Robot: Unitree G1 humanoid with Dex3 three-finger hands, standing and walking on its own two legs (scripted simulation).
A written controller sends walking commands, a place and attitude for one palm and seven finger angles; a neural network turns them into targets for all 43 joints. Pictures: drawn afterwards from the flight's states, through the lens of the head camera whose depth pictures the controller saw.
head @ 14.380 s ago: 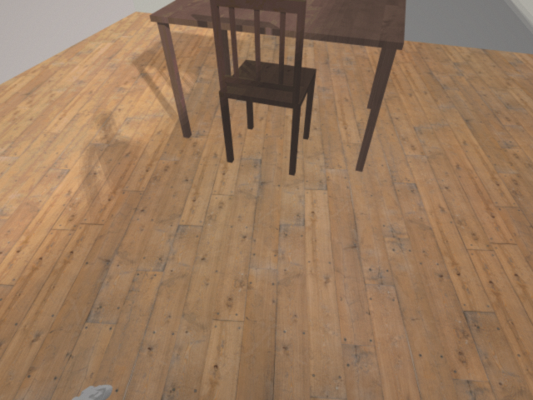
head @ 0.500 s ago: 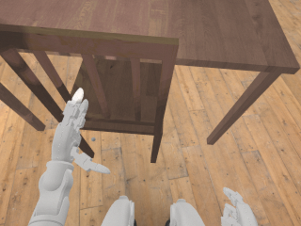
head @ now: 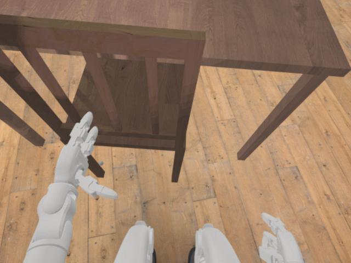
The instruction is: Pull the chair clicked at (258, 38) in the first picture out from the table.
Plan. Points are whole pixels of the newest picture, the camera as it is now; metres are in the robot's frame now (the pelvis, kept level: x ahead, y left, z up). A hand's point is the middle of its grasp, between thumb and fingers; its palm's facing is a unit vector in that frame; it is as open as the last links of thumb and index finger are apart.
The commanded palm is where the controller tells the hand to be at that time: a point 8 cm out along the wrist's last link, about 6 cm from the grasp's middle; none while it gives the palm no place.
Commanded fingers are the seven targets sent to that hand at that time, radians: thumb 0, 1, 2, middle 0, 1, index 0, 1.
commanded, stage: push the fingers through the gap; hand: left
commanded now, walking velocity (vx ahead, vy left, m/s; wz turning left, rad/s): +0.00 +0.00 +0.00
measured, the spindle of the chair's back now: (107, 99) +0.47 +0.17 +0.03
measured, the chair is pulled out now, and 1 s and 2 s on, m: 0.00 0.00 0.00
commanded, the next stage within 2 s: hook a spindle and tug to test in 1.60 s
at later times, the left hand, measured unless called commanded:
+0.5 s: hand (105, 136) +0.38 +0.16 +0.03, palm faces -0.06 -1.00 -0.03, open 16.9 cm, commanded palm +0.36 +0.21 +0.02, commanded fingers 0.00 -0.50 0.30 -0.06 -0.08 -0.06 -0.08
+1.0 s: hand (113, 122) +0.42 +0.15 +0.02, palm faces -0.08 -1.00 -0.04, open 16.9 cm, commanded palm +0.41 +0.21 +0.02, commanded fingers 0.00 -0.50 0.30 -0.06 -0.08 -0.06 -0.08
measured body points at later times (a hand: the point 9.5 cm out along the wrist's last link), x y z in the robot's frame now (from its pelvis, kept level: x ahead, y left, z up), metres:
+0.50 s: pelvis +0.00 +0.01 +0.00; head +0.11 +0.02 +0.44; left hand +0.38 +0.21 +0.03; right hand +0.13 -0.25 -0.11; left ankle +0.02 +0.09 -0.62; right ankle +0.02 -0.12 -0.62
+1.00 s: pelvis +0.00 +0.01 +0.00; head +0.13 +0.02 +0.43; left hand +0.42 +0.21 +0.02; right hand +0.09 -0.26 -0.12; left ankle +0.02 +0.09 -0.62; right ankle +0.02 -0.12 -0.62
